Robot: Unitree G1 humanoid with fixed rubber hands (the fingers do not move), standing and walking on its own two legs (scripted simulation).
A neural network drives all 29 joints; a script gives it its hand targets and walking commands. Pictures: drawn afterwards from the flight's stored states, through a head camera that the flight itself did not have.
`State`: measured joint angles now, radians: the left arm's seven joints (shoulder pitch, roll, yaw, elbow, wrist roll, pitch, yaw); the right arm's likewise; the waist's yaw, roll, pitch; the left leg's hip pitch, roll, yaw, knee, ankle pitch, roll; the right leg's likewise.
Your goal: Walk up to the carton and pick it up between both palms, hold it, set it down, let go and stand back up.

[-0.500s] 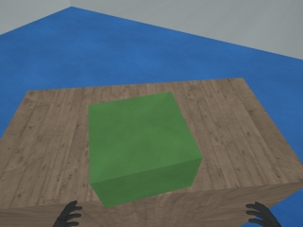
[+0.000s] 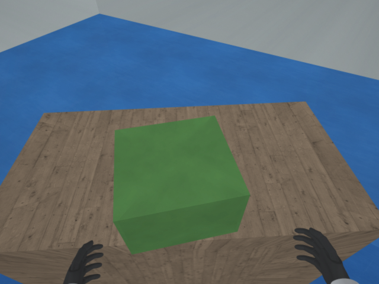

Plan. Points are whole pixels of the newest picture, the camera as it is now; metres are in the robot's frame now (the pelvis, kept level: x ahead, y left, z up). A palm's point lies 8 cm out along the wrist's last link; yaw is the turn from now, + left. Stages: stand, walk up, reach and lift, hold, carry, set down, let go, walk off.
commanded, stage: reach and lift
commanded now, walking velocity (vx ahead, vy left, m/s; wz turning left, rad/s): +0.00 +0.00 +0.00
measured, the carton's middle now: (175, 180) +0.38 +0.08 -0.01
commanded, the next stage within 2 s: none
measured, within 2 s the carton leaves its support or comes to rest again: neither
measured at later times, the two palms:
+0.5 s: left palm (71, 257) +0.18 +0.26 +0.01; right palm (325, 249) +0.22 -0.22 +0.02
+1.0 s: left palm (80, 227) +0.23 +0.25 +0.04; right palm (318, 229) +0.25 -0.21 +0.04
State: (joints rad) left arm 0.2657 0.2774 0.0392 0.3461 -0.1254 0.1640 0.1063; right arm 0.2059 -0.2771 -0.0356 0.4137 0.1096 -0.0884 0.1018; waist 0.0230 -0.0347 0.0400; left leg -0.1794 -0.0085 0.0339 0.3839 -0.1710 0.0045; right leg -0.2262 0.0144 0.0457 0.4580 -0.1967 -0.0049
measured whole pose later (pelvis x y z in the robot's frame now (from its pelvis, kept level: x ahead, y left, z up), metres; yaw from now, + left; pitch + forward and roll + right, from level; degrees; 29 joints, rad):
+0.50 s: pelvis +0.01 +0.00 +0.00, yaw +0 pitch -1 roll +1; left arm 0.34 0.28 0.04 0.10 -0.18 0.03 0.12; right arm 0.30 -0.29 0.00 0.15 0.25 -0.09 0.10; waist 0.04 -0.03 -0.01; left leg -0.17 -0.01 0.03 0.35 -0.17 0.00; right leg -0.21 0.01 0.05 0.42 -0.20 -0.01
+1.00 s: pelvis +0.02 +0.00 +0.00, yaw +0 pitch +0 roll +1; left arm 0.24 0.27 0.04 -0.04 -0.25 0.16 0.14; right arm 0.28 -0.31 0.00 0.00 0.30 0.04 0.10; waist 0.06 -0.03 0.02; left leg -0.16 -0.01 0.03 0.33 -0.17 0.00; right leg -0.21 0.01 0.05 0.40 -0.20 -0.01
